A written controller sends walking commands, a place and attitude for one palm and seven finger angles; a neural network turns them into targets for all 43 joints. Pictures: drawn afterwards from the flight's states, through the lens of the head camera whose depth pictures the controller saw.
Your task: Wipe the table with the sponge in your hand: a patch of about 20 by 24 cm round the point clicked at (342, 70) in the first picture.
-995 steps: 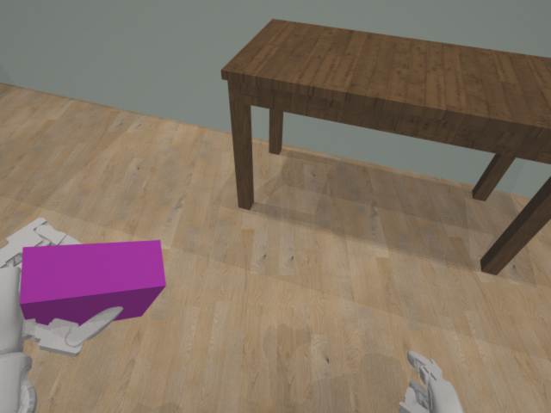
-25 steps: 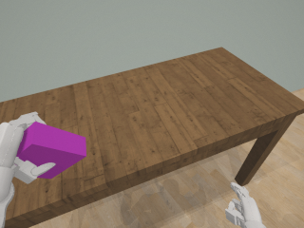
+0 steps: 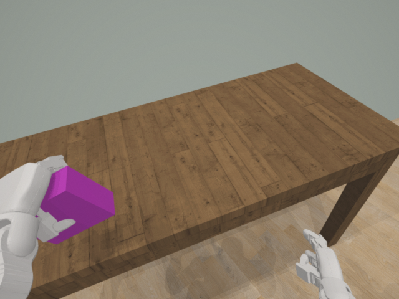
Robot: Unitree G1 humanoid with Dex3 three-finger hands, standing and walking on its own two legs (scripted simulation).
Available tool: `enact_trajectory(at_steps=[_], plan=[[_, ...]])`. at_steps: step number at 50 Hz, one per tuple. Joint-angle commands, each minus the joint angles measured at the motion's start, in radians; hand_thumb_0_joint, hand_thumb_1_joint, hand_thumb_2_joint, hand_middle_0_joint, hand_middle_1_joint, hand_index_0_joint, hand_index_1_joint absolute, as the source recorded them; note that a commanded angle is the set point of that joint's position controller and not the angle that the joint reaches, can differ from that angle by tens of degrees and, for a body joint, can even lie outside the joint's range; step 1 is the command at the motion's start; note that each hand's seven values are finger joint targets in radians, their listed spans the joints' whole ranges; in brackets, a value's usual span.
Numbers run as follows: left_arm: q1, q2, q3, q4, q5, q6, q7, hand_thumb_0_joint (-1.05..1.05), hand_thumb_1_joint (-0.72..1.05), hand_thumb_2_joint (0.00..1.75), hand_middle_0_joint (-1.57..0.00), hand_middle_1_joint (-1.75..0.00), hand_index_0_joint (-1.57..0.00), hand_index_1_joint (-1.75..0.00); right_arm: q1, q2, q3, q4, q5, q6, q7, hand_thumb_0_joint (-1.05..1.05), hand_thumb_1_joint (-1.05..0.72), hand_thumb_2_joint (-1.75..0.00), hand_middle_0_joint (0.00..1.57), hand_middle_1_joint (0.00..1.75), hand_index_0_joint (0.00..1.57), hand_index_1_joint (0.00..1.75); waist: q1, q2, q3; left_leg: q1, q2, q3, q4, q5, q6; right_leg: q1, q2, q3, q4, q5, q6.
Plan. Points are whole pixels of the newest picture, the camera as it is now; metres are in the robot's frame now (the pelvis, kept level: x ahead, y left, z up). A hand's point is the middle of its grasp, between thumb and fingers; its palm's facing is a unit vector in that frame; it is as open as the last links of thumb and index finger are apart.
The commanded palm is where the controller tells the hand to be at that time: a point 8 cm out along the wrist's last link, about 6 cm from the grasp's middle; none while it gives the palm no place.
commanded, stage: turn the palm down, sponge in hand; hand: left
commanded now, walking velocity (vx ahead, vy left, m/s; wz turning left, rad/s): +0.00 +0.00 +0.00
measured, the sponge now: (70, 211) +0.23 +0.28 +0.10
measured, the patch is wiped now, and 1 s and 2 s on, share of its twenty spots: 0.00 0.00 0.00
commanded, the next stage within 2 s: move the sponge above the wiping area in 0.90 s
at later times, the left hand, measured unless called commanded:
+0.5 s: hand (39, 199) +0.23 +0.32 +0.14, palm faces +0.09 -0.08 -0.99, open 9.2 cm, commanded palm +0.18 +0.31 +0.20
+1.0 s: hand (38, 198) +0.23 +0.32 +0.14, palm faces +0.09 -0.07 -0.99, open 9.2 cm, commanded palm +0.19 +0.31 +0.20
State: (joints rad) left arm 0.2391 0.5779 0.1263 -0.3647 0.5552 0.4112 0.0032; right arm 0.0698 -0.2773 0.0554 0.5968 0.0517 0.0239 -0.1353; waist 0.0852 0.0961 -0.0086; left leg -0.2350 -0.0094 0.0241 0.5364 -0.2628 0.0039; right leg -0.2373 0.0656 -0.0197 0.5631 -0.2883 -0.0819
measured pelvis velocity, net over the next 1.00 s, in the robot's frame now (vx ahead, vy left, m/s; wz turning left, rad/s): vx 0.00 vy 0.03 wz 0.01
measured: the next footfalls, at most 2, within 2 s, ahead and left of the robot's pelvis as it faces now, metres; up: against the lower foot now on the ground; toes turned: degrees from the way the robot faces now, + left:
none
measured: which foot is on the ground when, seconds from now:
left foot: down 0.00-1.00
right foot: down 0.00-1.00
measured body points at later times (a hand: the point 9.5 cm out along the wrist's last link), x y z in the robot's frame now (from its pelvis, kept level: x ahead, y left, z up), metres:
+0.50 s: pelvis +0.00 +0.03 +0.01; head -0.01 -0.02 +0.46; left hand +0.22 +0.32 +0.19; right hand +0.27 -0.15 -0.06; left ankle +0.02 +0.12 -0.73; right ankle +0.01 -0.06 -0.73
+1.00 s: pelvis +0.00 +0.03 +0.01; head -0.01 -0.02 +0.46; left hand +0.22 +0.32 +0.19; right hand +0.27 -0.15 -0.06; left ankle +0.02 +0.12 -0.73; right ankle +0.01 -0.06 -0.73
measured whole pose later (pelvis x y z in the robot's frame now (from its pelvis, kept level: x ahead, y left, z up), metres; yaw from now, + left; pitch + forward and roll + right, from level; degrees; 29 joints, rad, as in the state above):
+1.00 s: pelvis +0.00 +0.03 +0.01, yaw +1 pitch -3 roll +0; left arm 0.10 0.53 -0.04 -0.27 0.87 0.47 -0.06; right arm -0.03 -0.26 0.07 0.66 0.04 0.06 -0.06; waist 0.14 0.12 0.02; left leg -0.15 -0.05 0.02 0.40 -0.19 0.04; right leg -0.14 0.03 -0.01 0.43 -0.22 -0.05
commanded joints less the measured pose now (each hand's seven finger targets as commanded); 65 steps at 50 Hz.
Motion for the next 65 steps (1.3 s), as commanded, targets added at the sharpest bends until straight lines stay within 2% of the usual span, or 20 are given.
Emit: enact_trajectory(at_steps=[1,5,6,15,16,20,21,25,26,30,31,40,41,45,52,55,56,60,62,65], plan=[[-0.22,0.221,0.106,-0.223,0.097,-0.017,0.019,0.0,0.1,1.3,-1.2,-1.6,-1.2,-1.6,-0.241,-0.08,-0.026,-0.183,-0.012,-0.057,0.003,0.0,-0.9,-0.9,0.2,0.3,0.2,0.3,0.018,-0.021,-0.161,0.082,-0.012,-0.041,-0.055,0.205,0.039,0.048,-0.067,0.125,-0.149,0.154,0.039],[-0.244,0.273,0.145,-0.19,0.155,0.007,0.026,0.0,0.1,1.3,-1.2,-1.6,-1.2,-1.6,-0.27,-0.082,-0.021,-0.162,-0.011,-0.047,0.01,0.0,-0.9,-0.9,0.2,0.3,0.2,0.3,0.035,-0.032,-0.154,0.089,-0.015,-0.062,-0.086,0.202,0.031,0.058,-0.055,0.143,-0.169,0.126,0.025],[-0.262,0.219,0.093,-0.194,0.163,0.012,0.024,0.0,0.1,1.3,-1.2,-1.6,-1.2,-1.6,-0.264,-0.077,-0.02,-0.168,-0.013,-0.045,0.015,0.0,-0.9,-0.9,0.2,0.3,0.2,0.3,0.028,-0.011,-0.166,0.091,-0.011,-0.058,-0.091,0.212,0.033,0.074,-0.06,0.113,-0.158,0.15,0.026],[-0.358,0.229,0.035,-0.14,0.275,0.067,-0.018,0.0,0.1,1.3,-1.2,-1.6,-1.2,-1.6,-0.341,-0.074,-0.007,-0.147,-0.009,-0.027,0.029,0.0,-0.9,-0.9,0.2,0.3,0.2,0.3,0.042,-0.006,-0.162,0.115,-0.013,-0.094,-0.145,0.2,0.033,0.097,-0.049,0.14,-0.188,0.112,0.005],[-0.349,0.177,-0.015,-0.133,0.28,0.066,-0.024,0.0,0.1,1.3,-1.2,-1.6,-1.2,-1.6,-0.324,-0.069,-0.009,-0.149,-0.009,-0.025,0.032,0.0,-0.9,-0.9,0.2,0.3,0.2,0.3,0.031,-0.011,-0.16,0.113,-0.011,-0.089,-0.147,0.213,0.036,0.107,-0.052,0.108,-0.182,0.127,0.01],[-0.382,0.248,0.037,-0.127,0.337,0.066,-0.03,0.0,0.1,1.3,-1.2,-1.6,-1.2,-1.6,-0.352,-0.071,-0.006,-0.136,-0.013,-0.017,0.043,0.0,-0.9,-0.9,0.2,0.3,0.2,0.3,0.053,0.008,-0.169,0.124,-0.011,-0.112,-0.163,0.22,0.034,0.116,-0.042,0.145,-0.186,0.125,-0.005],[-0.369,0.188,-0.011,-0.119,0.338,0.064,-0.03,0.0,0.1,1.3,-1.2,-1.6,-1.2,-1.6,-0.336,-0.064,-0.008,-0.139,-0.014,-0.017,0.047,0.0,-0.9,-0.9,0.2,0.3,0.2,0.3,0.045,0.001,-0.186,0.122,-0.009,-0.103,-0.162,0.234,0.035,0.134,-0.049,0.108,-0.177,0.141,0.001],[-0.388,0.25,0.04,-0.098,0.377,0.074,-0.022,0.0,0.1,1.3,-1.2,-1.6,-1.2,-1.6,-0.365,-0.07,-0.008,-0.125,-0.016,-0.011,0.061,0.0,-0.9,-0.9,0.2,0.3,0.2,0.3,0.066,0.01,-0.186,0.128,-0.008,-0.127,-0.172,0.247,0.031,0.136,-0.04,0.151,-0.182,0.15,-0.013],[-0.371,0.167,-0.027,-0.097,0.357,0.075,-0.026,0.0,0.1,1.3,-1.2,-1.6,-1.2,-1.6,-0.351,-0.06,-0.009,-0.134,-0.012,-0.013,0.063,0.0,-0.9,-0.9,0.2,0.3,0.2,0.3,0.052,-0.005,-0.192,0.125,-0.008,-0.114,-0.167,0.255,0.033,0.144,-0.049,0.111,-0.177,0.163,-0.004],[-0.388,0.23,0.021,-0.111,0.364,0.074,-0.032,0.0,0.1,1.3,-1.2,-1.6,-1.2,-1.6,-0.374,-0.07,-0.009,-0.123,-0.012,-0.014,0.064,0.0,-0.9,-0.9,0.2,0.3,0.2,0.3,0.061,-0.001,-0.19,0.14,-0.01,-0.13,-0.175,0.253,0.033,0.135,-0.039,0.15,-0.186,0.163,-0.011],[-0.368,0.159,-0.035,-0.111,0.347,0.072,-0.036,0.0,0.1,1.3,-1.2,-1.6,-1.2,-1.6,-0.353,-0.059,-0.011,-0.133,-0.012,-0.016,0.065,0.0,-0.9,-0.9,0.2,0.3,0.2,0.3,0.049,-0.016,-0.198,0.139,-0.007,-0.118,-0.172,0.264,0.035,0.148,-0.049,0.107,-0.18,0.18,-0.002],[-0.402,0.248,0.039,-0.117,0.37,0.05,-0.029,0.0,0.1,1.3,-1.2,-1.6,-1.2,-1.6,-0.365,-0.068,-0.011,-0.119,-0.014,-0.021,0.066,0.0,-0.9,-0.9,0.2,0.3,0.2,0.3,0.066,0.002,-0.194,0.148,-0.008,-0.141,-0.184,0.25,0.032,0.144,-0.038,0.159,-0.191,0.161,-0.016],[-0.381,0.167,-0.026,-0.115,0.354,0.048,-0.031,0.0,0.1,1.3,-1.2,-1.6,-1.2,-1.6,-0.347,-0.058,-0.013,-0.129,-0.013,-0.023,0.066,0.0,-0.9,-0.9,0.2,0.3,0.2,0.3,0.053,-0.004,-0.196,0.148,-0.008,-0.124,-0.176,0.267,0.035,0.152,-0.048,0.116,-0.189,0.18,-0.006],[-0.365,0.221,0.031,-0.111,0.356,0.05,-0.02,0.0,0.1,1.3,-1.2,-1.6,-1.2,-1.6,-0.363,-0.065,-0.016,-0.118,-0.011,-0.024,0.07,0.0,-0.9,-0.9,0.2,0.3,0.2,0.3,0.062,-0.01,-0.187,0.15,-0.008,-0.138,-0.177,0.267,0.03,0.143,-0.041,0.161,-0.197,0.177,-0.015],[-0.386,0.149,-0.053,-0.078,0.353,0.062,-0.03,0.0,0.1,1.3,-1.2,-1.6,-1.2,-1.6,-0.341,-0.061,-0.02,-0.117,-0.005,-0.023,0.069,0.0,-0.9,-0.9,0.2,0.3,0.2,0.3,0.038,-0.031,-0.169,0.145,-0.01,-0.125,-0.178,0.246,0.032,0.126,-0.054,0.132,-0.207,0.161,-0.002],[-0.37,0.24,0.035,-0.06,0.361,0.061,-0.025,0.0,0.1,1.3,-1.2,-1.6,-1.2,-1.6,-0.356,-0.076,-0.02,-0.108,-0.009,-0.018,0.065,0.0,-0.9,-0.9,0.2,0.3,0.2,0.3,0.055,-0.042,-0.177,0.138,-0.019,-0.124,-0.169,0.244,0.034,0.144,-0.047,0.181,-0.21,0.17,-0.013],[-0.378,0.19,-0.012,-0.073,0.359,0.059,-0.032,0.0,0.1,1.3,-1.2,-1.6,-1.2,-1.6,-0.355,-0.071,-0.016,-0.124,-0.011,-0.021,0.067,0.0,-0.9,-0.9,0.2,0.3,0.2,0.3,0.056,-0.035,-0.198,0.139,-0.021,-0.114,-0.162,0.26,0.037,0.16,-0.057,0.147,-0.198,0.202,-0.008],[-0.305,0.221,0.037,-0.122,0.349,0.032,-0.016,0.0,0.1,1.3,-1.2,-1.6,-1.2,-1.6,-0.357,-0.067,-0.022,-0.122,-0.013,-0.025,0.075,0.0,-0.9,-0.9,0.2,0.3,0.2,0.3,0.064,-0.002,-0.204,0.157,-0.019,-0.122,-0.153,0.29,0.035,0.162,-0.051,0.185,-0.199,0.229,-0.015],[-0.303,0.158,-0.017,-0.078,0.344,0.03,-0.015,0.0,0.1,1.3,-1.2,-1.6,-1.2,-1.6,-0.326,-0.061,-0.025,-0.119,-0.009,-0.026,0.076,0.0,-0.9,-0.9,0.2,0.3,0.2,0.3,0.043,-0.05,-0.165,0.143,-0.014,-0.12,-0.156,0.278,0.034,0.134,-0.058,0.149,-0.206,0.211,-0.001],[-0.337,0.226,0.037,-0.067,0.353,0.034,-0.002,0.0,0.1,1.3,-1.2,-1.6,-1.2,-1.6,-0.351,-0.074,-0.025,-0.11,-0.008,-0.024,0.069,0.0,-0.9,-0.9,0.2,0.3,0.2,0.3,0.054,-0.031,-0.148,0.143,-0.021,-0.123,-0.158,0.234,0.035,0.117,-0.05,0.197,-0.225,0.157,-0.012]])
